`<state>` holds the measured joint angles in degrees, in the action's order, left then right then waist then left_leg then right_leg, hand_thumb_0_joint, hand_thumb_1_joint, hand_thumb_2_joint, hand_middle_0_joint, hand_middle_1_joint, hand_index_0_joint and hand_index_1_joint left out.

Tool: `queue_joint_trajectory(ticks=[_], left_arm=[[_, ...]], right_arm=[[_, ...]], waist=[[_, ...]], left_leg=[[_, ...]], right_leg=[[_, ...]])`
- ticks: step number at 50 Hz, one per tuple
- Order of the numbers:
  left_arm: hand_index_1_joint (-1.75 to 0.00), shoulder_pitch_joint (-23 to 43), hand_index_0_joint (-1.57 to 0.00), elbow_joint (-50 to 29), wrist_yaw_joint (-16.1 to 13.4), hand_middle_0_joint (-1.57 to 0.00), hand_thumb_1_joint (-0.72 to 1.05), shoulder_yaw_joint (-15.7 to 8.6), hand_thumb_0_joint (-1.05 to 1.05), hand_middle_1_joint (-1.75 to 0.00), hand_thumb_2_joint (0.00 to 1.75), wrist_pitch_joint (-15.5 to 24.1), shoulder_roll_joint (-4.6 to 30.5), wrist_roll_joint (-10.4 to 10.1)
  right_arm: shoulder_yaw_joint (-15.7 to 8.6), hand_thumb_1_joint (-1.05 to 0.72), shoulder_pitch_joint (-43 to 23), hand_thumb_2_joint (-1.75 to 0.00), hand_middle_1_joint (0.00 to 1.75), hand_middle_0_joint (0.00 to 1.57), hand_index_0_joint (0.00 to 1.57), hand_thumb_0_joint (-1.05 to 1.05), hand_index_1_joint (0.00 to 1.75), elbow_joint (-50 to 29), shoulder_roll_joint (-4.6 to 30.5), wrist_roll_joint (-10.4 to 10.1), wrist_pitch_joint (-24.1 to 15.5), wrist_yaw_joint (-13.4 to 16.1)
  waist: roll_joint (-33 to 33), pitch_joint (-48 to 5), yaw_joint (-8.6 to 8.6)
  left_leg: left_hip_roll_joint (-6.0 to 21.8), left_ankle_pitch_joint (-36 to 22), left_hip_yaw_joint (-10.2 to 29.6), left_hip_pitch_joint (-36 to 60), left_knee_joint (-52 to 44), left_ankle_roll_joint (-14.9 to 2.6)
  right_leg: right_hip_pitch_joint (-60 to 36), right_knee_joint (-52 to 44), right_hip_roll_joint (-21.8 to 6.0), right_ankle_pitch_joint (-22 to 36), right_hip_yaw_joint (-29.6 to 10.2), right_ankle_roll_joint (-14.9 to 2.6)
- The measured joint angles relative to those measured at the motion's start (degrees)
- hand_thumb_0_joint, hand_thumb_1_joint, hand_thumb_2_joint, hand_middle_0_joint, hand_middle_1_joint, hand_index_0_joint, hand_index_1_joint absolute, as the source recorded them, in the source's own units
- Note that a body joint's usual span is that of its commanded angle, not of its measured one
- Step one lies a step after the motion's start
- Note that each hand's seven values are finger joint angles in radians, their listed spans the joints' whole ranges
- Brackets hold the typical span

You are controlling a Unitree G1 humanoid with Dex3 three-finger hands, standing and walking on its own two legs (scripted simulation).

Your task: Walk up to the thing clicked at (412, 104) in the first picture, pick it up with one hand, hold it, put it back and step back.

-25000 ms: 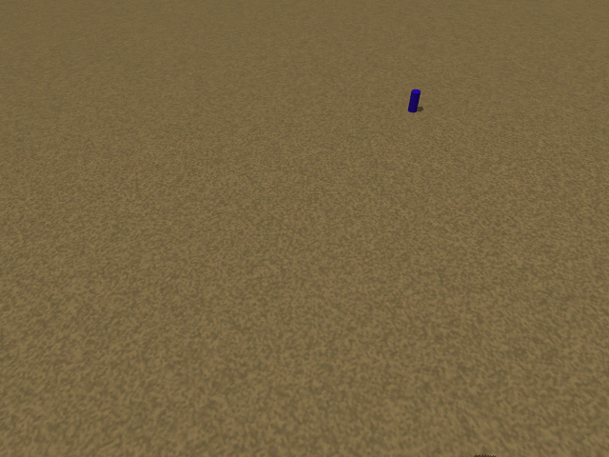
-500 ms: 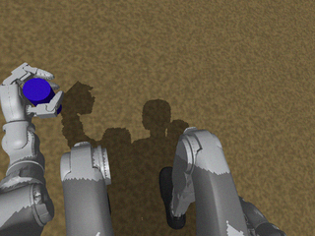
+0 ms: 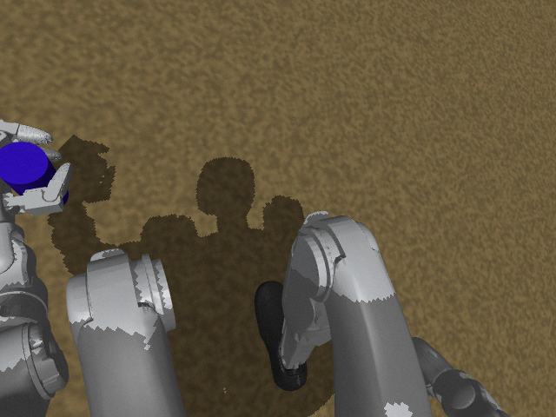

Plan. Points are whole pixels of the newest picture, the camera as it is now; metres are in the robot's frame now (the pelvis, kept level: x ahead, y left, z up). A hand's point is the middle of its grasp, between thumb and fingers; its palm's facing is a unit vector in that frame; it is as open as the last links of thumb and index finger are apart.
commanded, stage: lower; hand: left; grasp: from the side
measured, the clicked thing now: (36, 180) +0.44 +0.26 -0.16
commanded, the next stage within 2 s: loosen in 1.14 s
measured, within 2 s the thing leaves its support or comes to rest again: rests again in 0.96 s
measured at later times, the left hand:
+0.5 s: hand (51, 179) +0.44 +0.25 -0.18, palm faces +0.24 -0.97 -0.01, open 7.1 cm
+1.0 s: hand (57, 182) +0.44 +0.24 -0.20, palm faces +0.25 -0.97 -0.01, open 7.1 cm
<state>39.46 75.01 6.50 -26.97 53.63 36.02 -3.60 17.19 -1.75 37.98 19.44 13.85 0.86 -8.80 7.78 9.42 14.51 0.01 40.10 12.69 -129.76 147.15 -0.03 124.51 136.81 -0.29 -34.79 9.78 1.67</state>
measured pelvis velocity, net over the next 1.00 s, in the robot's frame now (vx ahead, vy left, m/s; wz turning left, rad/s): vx -0.01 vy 0.01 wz -0.08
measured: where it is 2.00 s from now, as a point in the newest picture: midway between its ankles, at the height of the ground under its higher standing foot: (222, 380)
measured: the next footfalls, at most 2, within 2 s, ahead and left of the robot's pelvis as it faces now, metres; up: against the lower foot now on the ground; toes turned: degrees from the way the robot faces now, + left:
none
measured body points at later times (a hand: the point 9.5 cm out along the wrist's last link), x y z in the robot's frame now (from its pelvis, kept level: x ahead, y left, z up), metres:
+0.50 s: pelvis +0.00 +0.01 -0.01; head +0.25 +0.16 +0.33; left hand +0.43 +0.30 -0.17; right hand +0.13 -0.26 -0.06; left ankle +0.08 +0.12 -0.26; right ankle +0.13 -0.12 -0.26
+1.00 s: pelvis -0.01 +0.01 -0.01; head +0.25 +0.18 +0.31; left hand +0.43 +0.29 -0.19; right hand +0.13 -0.25 -0.05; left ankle +0.08 +0.12 -0.26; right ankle +0.13 -0.12 -0.26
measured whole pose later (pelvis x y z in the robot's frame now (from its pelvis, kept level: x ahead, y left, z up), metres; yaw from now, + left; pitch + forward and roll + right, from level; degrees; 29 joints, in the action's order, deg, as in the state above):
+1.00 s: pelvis -0.01 +0.01 -0.01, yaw -5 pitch +14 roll -18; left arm 39.7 84.9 -0.6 -26.7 64.0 47.2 -2.7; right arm 29.3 -9.8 33.6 21.4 20.3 0.8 -8.4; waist 15.4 18.4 16.5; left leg 0.1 41.5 19.7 -127.1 152.0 -0.4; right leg 119.3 136.0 2.1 -33.3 15.1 3.6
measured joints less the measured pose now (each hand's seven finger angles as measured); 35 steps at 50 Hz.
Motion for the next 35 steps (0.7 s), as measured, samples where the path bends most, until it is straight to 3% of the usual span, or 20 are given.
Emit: queue_joint_trajectory(ticks=[13, 35], left_arm=[[-1.08, 1.0, -0.90, 3.8, -2.7, -0.87, -0.05, -1.0, 0.03, -1.07, 1.11, 4.9, 5.0, 0.2], [-1.09, 0.9, -0.90, 8.4, -6.4, -0.87, -0.05, 0.1, 0.03, -1.07, 1.11, 8.7, 9.6, 1.0]], right_arm=[[4.7, -0.93, -3.3, -0.91, 0.30, 0.20, 0.21, 0.00, 0.30, -1.2, 1.0, 3.1, -0.4, -0.1], [9.7, -0.92, -7.1, -0.90, 0.30, 0.20, 0.21, -0.01, 0.30, -3.4, 1.7, 5.7, 0.2, 0.2]], waist=[[3.1, 4.1, 1.29], [6.1, 7.6, 1.94]], left_leg=[[-0.2, 1.0, 2.7, 0.8, 2.5, 0.04], [0.0, 0.8, 5.6, 2.1, 4.2, -0.19]], right_leg=[[-1.9, 0.5, 0.7, -0.1, 2.1, 0.63], [-4.0, -0.2, 1.8, 1.5, 4.2, 1.45]])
